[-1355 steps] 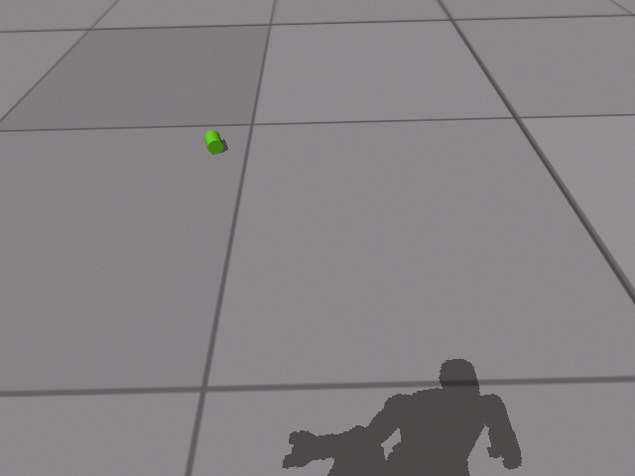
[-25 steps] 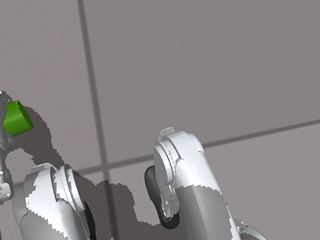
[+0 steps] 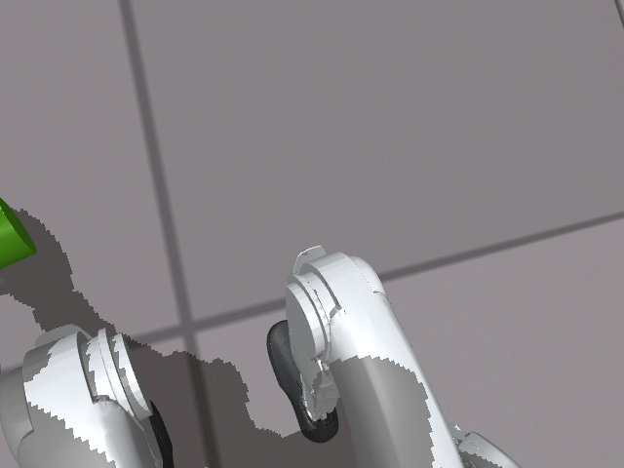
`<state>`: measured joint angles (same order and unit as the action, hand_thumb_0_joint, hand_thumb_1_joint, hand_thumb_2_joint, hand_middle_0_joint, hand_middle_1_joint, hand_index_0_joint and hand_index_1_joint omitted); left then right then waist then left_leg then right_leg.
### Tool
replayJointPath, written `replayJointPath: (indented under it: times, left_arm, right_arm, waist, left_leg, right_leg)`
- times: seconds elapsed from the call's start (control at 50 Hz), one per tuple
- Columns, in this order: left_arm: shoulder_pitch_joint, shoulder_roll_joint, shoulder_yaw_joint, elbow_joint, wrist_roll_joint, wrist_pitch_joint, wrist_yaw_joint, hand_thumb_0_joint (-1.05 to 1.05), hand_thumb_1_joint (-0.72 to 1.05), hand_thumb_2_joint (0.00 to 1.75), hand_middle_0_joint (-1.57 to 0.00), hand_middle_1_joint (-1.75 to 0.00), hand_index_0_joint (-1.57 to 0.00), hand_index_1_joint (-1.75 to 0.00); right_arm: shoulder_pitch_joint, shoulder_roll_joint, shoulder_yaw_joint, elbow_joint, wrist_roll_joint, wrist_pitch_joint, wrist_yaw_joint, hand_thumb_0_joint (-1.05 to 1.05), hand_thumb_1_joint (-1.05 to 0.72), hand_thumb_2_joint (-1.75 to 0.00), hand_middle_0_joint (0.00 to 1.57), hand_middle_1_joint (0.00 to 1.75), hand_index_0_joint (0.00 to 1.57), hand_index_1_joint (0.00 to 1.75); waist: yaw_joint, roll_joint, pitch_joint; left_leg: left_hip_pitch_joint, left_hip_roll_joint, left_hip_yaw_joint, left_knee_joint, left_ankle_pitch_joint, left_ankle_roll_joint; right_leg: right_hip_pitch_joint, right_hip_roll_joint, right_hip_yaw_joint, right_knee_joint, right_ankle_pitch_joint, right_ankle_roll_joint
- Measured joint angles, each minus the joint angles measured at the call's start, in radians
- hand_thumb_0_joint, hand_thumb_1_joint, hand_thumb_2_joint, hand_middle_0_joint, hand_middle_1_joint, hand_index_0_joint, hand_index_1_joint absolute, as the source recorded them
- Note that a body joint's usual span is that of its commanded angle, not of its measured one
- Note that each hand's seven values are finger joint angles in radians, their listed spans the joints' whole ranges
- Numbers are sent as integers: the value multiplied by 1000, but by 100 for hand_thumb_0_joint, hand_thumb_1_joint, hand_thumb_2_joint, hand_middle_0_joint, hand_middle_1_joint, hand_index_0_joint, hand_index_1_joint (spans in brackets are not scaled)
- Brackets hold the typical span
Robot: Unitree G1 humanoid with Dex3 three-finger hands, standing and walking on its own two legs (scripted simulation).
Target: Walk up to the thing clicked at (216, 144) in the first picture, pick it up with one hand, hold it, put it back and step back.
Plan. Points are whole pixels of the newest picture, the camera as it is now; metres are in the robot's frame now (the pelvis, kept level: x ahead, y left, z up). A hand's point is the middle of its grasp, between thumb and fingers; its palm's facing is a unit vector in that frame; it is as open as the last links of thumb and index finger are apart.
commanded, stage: open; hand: left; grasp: from above
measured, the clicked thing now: out of the picture +0.44 +0.29 -0.26
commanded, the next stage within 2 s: withdraw in 0.90 s
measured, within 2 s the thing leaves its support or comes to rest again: rests again in 0.38 s
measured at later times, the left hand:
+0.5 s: hand out of the picture +0.44 +0.30 -0.23, palm faces -0.40 -0.18 -0.90, open 11.4 cm
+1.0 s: hand out of the picture +0.43 +0.30 -0.23, palm faces -0.40 -0.18 -0.90, open 12.8 cm
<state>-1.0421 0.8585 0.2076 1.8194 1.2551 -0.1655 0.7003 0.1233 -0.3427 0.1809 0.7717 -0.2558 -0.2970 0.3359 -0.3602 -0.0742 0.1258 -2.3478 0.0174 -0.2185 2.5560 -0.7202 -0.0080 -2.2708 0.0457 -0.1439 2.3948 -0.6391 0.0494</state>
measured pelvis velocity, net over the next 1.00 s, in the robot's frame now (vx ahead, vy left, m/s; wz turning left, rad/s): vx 0.00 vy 0.00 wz -0.01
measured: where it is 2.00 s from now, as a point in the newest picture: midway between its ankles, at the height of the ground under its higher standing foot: (239, 441)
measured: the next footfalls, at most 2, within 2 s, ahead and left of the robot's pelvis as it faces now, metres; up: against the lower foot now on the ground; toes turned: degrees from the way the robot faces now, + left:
none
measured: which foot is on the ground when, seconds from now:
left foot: down 0.00-1.00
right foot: down 0.00-1.00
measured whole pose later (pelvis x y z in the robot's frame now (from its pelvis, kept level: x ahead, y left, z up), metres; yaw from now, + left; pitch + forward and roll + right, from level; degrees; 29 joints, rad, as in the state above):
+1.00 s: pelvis +0.00 +0.00 +0.00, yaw -1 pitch +28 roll -12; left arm -1.04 0.89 0.18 1.80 1.24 -0.16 0.70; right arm 0.14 -0.35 0.20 0.76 -0.26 -0.32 0.35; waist -0.37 -0.09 0.14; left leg -2.34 0.02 -0.23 2.55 -0.72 -0.01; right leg -2.25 0.05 -0.16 2.37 -0.64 0.05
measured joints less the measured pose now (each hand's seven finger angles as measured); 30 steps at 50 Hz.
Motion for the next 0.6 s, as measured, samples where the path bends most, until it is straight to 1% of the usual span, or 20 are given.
replayJointPath:
  times: [0.1, 0.14, 0.32, 0.42, 0.48, 0.6]
  left_arm:
    - [-5, 8, -11, 11, -3, -5, 2, -1, -4, 33, -77, -34, -75, -35]
    - [-4, 9, -10, 13, 4, -5, 3, -1, -4, 36, -75, -36, -73, -38]
    - [-5, 25, -11, 25, 17, -1, 16, -1, -6, 52, -61, -53, -60, -53]
    - [-10, 36, -9, 18, 1, 9, 19, 0, -9, 61, -53, -62, -53, -62]
    - [-8, 33, -17, 7, -12, 15, 13, 0, -11, 66, -48, -67, -48, -67]
    - [2, 28, -19, -3, -29, 15, -3, 0, -19, 74, -38, -75, -38, -75]
  right_arm:
    - [4, -4, 6, -2, 0, -2, 0, 0, -90, -90, 20, 30, 20, 30]
    - [5, -5, 6, -1, -2, -4, 1, 0, -90, -90, 20, 30, 20, 30]
    - [4, -12, 14, -4, -8, -16, 10, 0, -89, -90, 20, 30, 20, 30]
    - [2, -15, 13, -1, -9, -25, 13, 0, -89, -90, 20, 30, 20, 30]
    - [5, -14, 11, 2, -9, -26, 14, 0, -89, -90, 20, 30, 20, 30]
    - [9, -8, 17, 0, -6, -20, 13, 0, -89, -90, 20, 30, 20, 30]
  waist:
    - [-1, -3, 1]
    - [-3, -5, 1]
    - [-13, -13, 10]
    - [-16, -12, 18]
    - [-14, -9, 18]
    - [-12, -6, 14]
  left_leg:
    - [1, 1, -3, -1, 1, 1]
    - [3, 1, -4, -2, 1, 1]
    - [10, 0, -10, -2, 4, -2]
    - [8, 0, -12, -1, 7, -1]
    - [6, 1, -13, -1, 5, -1]
    - [8, 1, -13, -4, 4, -1]
  right_leg:
    - [3, 2, -3, -5, 3, 1]
    - [6, 2, -4, -7, 3, 1]
    - [13, 2, -9, -9, 8, 0]
    - [12, 3, -10, -10, 11, 1]
    - [10, 5, -11, -11, 11, 1]
    - [12, 4, -11, -15, 10, 1]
